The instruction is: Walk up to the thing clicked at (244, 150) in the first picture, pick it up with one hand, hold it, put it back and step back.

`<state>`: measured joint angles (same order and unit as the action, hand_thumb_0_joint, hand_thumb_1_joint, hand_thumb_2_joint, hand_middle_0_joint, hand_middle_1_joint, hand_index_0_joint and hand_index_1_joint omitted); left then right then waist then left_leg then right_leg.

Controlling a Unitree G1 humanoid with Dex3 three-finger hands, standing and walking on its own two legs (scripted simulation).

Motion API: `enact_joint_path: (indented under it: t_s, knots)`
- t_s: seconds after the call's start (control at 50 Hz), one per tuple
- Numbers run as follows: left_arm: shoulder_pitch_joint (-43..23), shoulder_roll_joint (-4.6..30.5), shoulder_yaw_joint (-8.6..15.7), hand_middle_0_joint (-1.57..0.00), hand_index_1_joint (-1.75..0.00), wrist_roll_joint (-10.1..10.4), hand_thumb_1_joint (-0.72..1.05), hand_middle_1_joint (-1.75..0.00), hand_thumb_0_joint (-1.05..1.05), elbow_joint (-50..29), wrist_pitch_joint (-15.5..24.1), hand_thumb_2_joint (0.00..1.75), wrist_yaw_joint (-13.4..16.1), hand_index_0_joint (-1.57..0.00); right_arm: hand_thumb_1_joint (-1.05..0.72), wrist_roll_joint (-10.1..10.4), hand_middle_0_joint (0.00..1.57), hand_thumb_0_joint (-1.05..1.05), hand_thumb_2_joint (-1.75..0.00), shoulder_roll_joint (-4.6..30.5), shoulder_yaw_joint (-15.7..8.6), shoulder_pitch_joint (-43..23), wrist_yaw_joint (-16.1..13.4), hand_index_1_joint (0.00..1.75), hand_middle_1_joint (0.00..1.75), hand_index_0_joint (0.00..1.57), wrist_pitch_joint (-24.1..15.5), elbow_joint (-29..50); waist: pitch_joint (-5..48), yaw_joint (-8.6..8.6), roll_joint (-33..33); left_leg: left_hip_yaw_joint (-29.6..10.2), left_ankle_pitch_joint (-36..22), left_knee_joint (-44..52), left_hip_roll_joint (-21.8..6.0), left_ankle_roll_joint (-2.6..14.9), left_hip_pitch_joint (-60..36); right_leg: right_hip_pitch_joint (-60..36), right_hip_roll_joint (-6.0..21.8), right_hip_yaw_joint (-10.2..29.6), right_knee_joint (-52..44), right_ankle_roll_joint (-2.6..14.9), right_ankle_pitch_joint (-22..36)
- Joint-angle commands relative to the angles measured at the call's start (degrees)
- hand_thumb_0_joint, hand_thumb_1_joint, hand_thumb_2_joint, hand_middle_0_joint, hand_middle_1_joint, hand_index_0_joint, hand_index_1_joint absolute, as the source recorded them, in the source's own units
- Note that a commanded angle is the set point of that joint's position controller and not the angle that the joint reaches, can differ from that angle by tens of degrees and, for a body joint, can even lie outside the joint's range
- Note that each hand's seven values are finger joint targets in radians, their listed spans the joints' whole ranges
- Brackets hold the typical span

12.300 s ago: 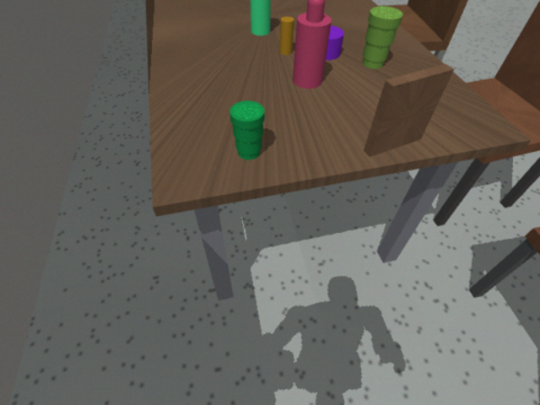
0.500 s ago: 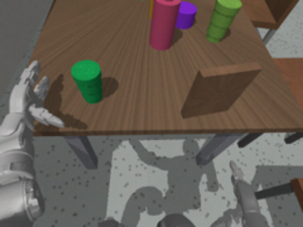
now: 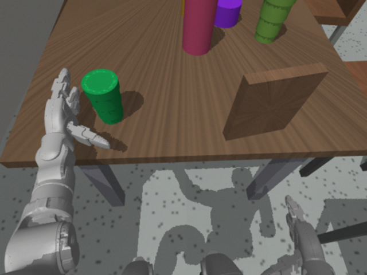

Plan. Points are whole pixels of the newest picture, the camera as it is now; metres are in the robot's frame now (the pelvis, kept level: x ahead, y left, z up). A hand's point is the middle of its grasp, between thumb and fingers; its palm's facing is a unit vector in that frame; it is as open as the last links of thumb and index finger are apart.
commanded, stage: rest palm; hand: left
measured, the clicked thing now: (106, 100) +0.48 +0.14 +0.07
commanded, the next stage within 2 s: close in 0.14 s
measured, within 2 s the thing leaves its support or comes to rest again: leaves its support in 1.30 s
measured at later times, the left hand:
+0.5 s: hand (106, 110) +0.45 +0.14 +0.07, palm faces +0.04 -1.00 +0.02, open 16.2 cm
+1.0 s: hand (100, 108) +0.45 +0.15 +0.07, palm faces +0.04 -1.00 +0.02, open 9.5 cm
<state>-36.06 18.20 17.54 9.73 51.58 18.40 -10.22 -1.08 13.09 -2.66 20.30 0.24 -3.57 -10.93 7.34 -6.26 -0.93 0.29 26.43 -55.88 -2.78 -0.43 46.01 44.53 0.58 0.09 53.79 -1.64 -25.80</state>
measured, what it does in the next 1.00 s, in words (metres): stands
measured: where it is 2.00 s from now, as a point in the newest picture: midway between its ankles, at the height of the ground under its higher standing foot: outside the picture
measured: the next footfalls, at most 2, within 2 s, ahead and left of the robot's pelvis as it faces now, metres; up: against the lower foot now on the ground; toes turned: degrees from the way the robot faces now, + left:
none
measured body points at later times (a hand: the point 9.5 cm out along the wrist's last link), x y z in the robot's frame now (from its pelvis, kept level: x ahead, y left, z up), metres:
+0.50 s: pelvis -0.01 +0.00 +0.00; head +0.07 +0.01 +0.44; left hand +0.44 +0.19 +0.07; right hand +0.14 -0.27 -0.03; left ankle +0.00 +0.12 -0.68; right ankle +0.00 -0.14 -0.68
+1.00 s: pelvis -0.01 +0.00 +0.00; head +0.08 +0.02 +0.44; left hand +0.45 +0.20 +0.08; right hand +0.15 -0.26 -0.03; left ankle +0.00 +0.12 -0.68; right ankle +0.00 -0.14 -0.68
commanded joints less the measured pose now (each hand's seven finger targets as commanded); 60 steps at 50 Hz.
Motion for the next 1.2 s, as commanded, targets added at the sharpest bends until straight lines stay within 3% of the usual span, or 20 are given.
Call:
enact_joint_path:
  t_s: [0.0, 0.12, 0.22, 0.28, 0.3, 0.32, 0.44, 0.46, 0.5, 0.54, 0.62, 0.64, 0.68, 0.72, 0.84, 0.88, 0.92, 0.98, 1.02, 1.18]
  knots:
    - [-25.03, 9.41, -0.49, -0.06, 0.0, -0.02, -0.61, 0.0, 0.0, -16.21, 3.64, 0.0, 0.14, -0.06, 0.53, 0.12, 0.05, 0.0, -0.05, 8.06, -4.63, 5.36, -0.44, 0.05, 0.05, 0.05, -2.47, 9.66, 24.36, -1.72, -2.64, -0.46, -25.73, 4.93, 1.54, 1.19, -18.96, -8.74, -1.24, -1.37, -5.53, 1.7, 26.03]
    - [-25.23, 8.7, -0.61, -0.11, 0.0, -1.46, -0.61, 0.0, 0.0, -14.74, 3.66, 0.0, 3.53, -0.07, 0.52, -0.69, 0.05, 0.0, -0.06, 9.0, -6.57, 1.13, -0.31, 0.05, 0.05, 0.05, -2.37, 10.03, 22.51, -0.72, -6.12, -0.89, -20.92, 5.35, 1.22, 0.53, -18.22, -6.37, -1.15, -1.56, -5.44, 2.35, 19.78]
    - [-22.51, 6.14, -1.86, -0.13, 0.0, -2.14, -0.61, 0.0, 0.0, -12.78, 4.01, 0.0, 5.11, -0.1, 0.51, -0.91, 0.05, 0.0, -0.06, 7.25, -4.63, 1.1, -0.1, 0.05, 0.05, 0.05, -1.74, 13.36, 24.12, -0.62, -2.53, -1.26, -21.21, 5.49, 0.88, 0.67, -18.08, -8.74, -1.42, -2.05, -5.45, 2.34, 20.03]
    - [-26.54, 10.48, 0.52, -0.37, -0.17, -2.03, -0.58, -0.17, 0.0, -17.75, 5.24, 0.04, 6.16, -0.34, 0.51, -0.73, 0.05, 0.0, -0.06, 7.37, -4.67, 1.92, -0.4, 0.05, 0.05, 0.05, -1.05, 12.78, 24.92, -0.27, -0.75, -0.33, -19.48, 5.08, 1.58, 1.42, -13.36, -12.97, -0.96, -0.85, -5.37, 1.63, 22.8]
    - [-24.6, 7.76, -0.4, -0.41, -0.21, -1.83, -0.57, -0.21, 0.0, -12.49, 4.82, 0.07, 6.17, -0.4, 0.51, -0.64, 0.05, 0.0, -0.06, 7.76, -5.59, 0.55, -0.38, 0.05, 0.05, 0.05, -0.98, 14.14, 23.79, -1.14, 0.82, -0.32, -18.48, 5.06, 1.54, 1.51, -12.53, -12.35, -0.93, -0.69, -5.36, 1.57, 21.96]
    - [-26.72, 8.85, -0.13, -0.45, -0.25, -1.79, -0.59, -0.24, 0.0, -14.24, 5.17, 0.08, 6.45, -0.45, 0.5, -0.68, 0.05, 0.0, -0.05, 9.19, -7.08, 0.38, -0.64, 0.05, 0.05, 0.05, -0.92, 13.79, 23.21, -1.63, 0.35, -0.24, -17.25, 5.28, 1.51, 1.55, -12.07, -11.57, -0.98, -0.53, -5.52, 1.54, 21.07]
    - [-27.29, 9.24, -0.78, -0.61, -0.36, -3.25, -0.6, -0.37, 0.0, -11.43, 5.19, 0.11, 6.71, -0.61, 0.49, -0.53, 0.05, 0.0, -0.05, 9.29, -7.32, 2.35, -0.72, 0.05, 0.05, 0.05, -0.28, 14.42, 23.86, -2.09, 0.01, 0.07, -15.95, 5.64, 1.83, 1.68, -13.77, -10.57, -1.02, -0.22, -6.17, 1.54, 19.85]
    - [-27.13, 7.74, -1.67, -0.6, -0.36, -3.11, -0.58, -0.37, 0.0, -11.5, 5.02, 0.12, 6.44, -0.61, 0.5, -0.43, 0.05, 0.0, -0.05, 8.22, -5.83, 2.04, -0.59, 0.05, 0.05, 0.05, -0.3, 16.14, 23.79, -2.0, 0.17, -0.09, -15.45, 6.21, 1.85, 1.44, -14.27, -10.94, -1.18, -0.59, -6.19, 1.65, 18.97]
    - [-26.65, 9.29, -0.37, -0.67, -0.41, -2.87, -0.58, -0.42, 0.0, -10.63, 4.66, 0.15, 6.47, -0.67, 0.49, -0.37, 0.05, 0.0, -0.05, 8.34, -6.29, 3.09, -0.48, 0.05, 0.05, 0.05, 0.07, 15.05, 23.81, -1.52, -0.64, -0.07, -16.6, 6.32, 1.81, 1.33, -14.47, -11.41, -1.25, -0.79, -6.21, 1.77, 19.6]
    - [-25.21, 5.43, -2.11, -0.69, -0.45, -2.52, -0.55, -0.46, 0.0, -8.68, 4.16, 0.2, 5.95, -0.7, 0.49, -0.32, 0.05, 0.0, -0.05, 6.79, -5.12, 3.73, -0.19, 0.05, 0.05, 0.05, 0.19, 13.81, 21.38, -1.87, -0.76, 0.25, -16.18, 6.04, 1.88, 1.38, -13.73, -9.78, -1.23, -0.61, -6.44, 1.68, 19.48]
    - [-26.06, 4.99, -2.45, -0.82, -0.58, -2.41, -0.45, -0.59, 0.0, -10.46, 4.64, 0.33, 5.72, -0.82, 0.49, -0.38, 0.05, 0.0, -0.05, 6.97, -4.95, 0.91, 0.05, 0.05, 0.05, 0.05, -0.35, 15.06, 21.43, -1.17, -1.31, -0.26, -16.3, 6.49, 1.6, 1.0, -14.4, -8.39, -1.46, -1.33, -6.04, 2.19, 17.82]
    - [-25.9, 7.27, -1.79, -0.84, -0.61, -2.85, -0.43, -0.61, 0.0, -13.13, 4.97, 0.35, 6.04, -0.84, 0.49, -0.28, 0.05, 0.0, -0.05, 8.99, -6.79, 0.77, -0.17, 0.05, 0.05, 0.05, -0.24, 15.53, 23.68, -0.96, -2.71, -0.43, -17.27, 6.57, 1.43, 0.8, -15.87, -8.77, -1.43, -1.32, -5.65, 2.38, 18.2]
    - [-25.53, 5.29, -3.3, -0.87, -0.66, -2.93, -0.38, -0.66, 0.0, -13.94, 5.02, 0.41, 6.15, -0.88, 0.5, -0.39, 0.05, 0.0, -0.05, 8.11, -5.88, 1.9, -0.06, 0.05, 0.05, 0.05, 0.0, 15.13, 24.43, -0.53, -3.46, -0.81, -19.83, 6.61, 1.19, 0.43, -17.56, -9.02, -1.5, -1.71, -5.21, 2.62, 19.24]
    - [-25.71, 7.43, -2.28, -0.93, -0.71, -2.77, -0.34, -0.71, 0.0, -15.61, 4.87, 0.45, 6.17, -0.93, 0.49, -0.33, 0.05, 0.0, -0.06, 10.02, -8.0, 1.18, -0.39, 0.05, 0.05, 0.05, 0.19, 15.4, 24.83, -0.49, -3.25, -0.87, -20.94, 6.69, 1.11, 0.36, -17.9, -9.72, -1.63, -1.76, -5.14, 2.52, 20.12]
    - [-21.93, 2.77, -3.79, -1.09, -0.89, -2.34, -0.21, -0.88, 0.0, -10.62, 4.08, 0.62, 5.94, -1.09, 0.5, -0.15, 0.05, 0.0, -0.05, 8.09, -6.62, 2.32, 0.0, 0.05, 0.05, 0.05, 0.38, 13.72, 19.22, -2.23, 0.52, -0.85, -17.59, 6.94, 0.97, 0.79, -15.12, -6.63, -1.76, -1.81, -5.74, 2.25, 18.11]
    - [-25.26, 5.83, -2.82, -1.12, -0.92, -2.7, -0.13, -0.92, 0.0, -13.82, 4.77, 0.67, 5.85, -1.12, 0.5, -0.21, 0.05, 0.0, -0.05, 8.03, -6.04, 2.34, 0.12, 0.05, 0.05, 0.05, 0.34, 12.45, 20.77, -1.43, -1.95, -0.73, -18.98, 6.68, 1.12, 0.52, -16.12, -6.47, -1.52, -1.69, -5.29, 2.39, 18.9]
    - [-24.05, 4.96, -3.21, -1.18, -0.97, -3.13, -0.08, -0.98, 0.0, -10.68, 4.49, 0.71, 5.68, -1.18, 0.5, -0.26, 0.05, 0.0, -0.05, 8.69, -6.78, 2.83, 0.15, 0.05, 0.05, 0.05, 0.45, 13.72, 20.53, -2.45, -0.93, -1.01, -19.59, 6.54, 0.9, 0.53, -16.88, -5.76, -1.6, -1.89, -5.12, 2.37, 19.0]
    - [-24.06, 8.79, -1.11, -1.24, -1.03, -3.33, -0.01, -1.03, 0.0, -12.6, 4.11, 0.77, 5.73, -1.24, 0.5, -0.25, 0.05, 0.0, -0.05, 9.15, -6.92, 3.8, 0.28, 0.05, 0.05, 0.05, 1.05, 13.4, 24.24, -0.91, -2.93, -0.37, -22.01, 5.88, 1.44, 0.67, -17.36, -9.41, -1.19, -1.28, -5.17, 2.21, 22.15]
    - [-22.46, 8.47, 0.12, -1.29, -1.16, -2.56, 0.03, -1.15, 0.0, -10.76, 3.46, 0.93, 5.57, -1.29, 0.51, -0.21, 0.05, 0.0, -0.05, 9.25, -7.27, 3.71, 0.44, 0.05, 0.05, 0.05, 1.34, 12.22, 23.33, -0.72, -2.8, -0.75, -23.95, 5.78, 1.11, 0.49, -17.44, -8.85, -1.42, -1.53, -4.77, 2.37, 22.7]
    - [-25.8, 8.86, -1.2, -1.33, -1.38, -2.97, 0.22, -1.36, 0.0, -15.08, 3.59, 1.23, 5.1, -1.33, 0.52, -0.03, 0.05, 0.0, -0.06, 7.6, -4.88, 1.3, 0.33, 0.05, 0.05, 0.05, 1.89, 14.96, 26.85, -0.29, -1.12, -0.22, -24.34, 5.56, 1.34, 0.97, -16.97, -12.92, -1.11, -0.86, -4.75, 2.02, 25.51]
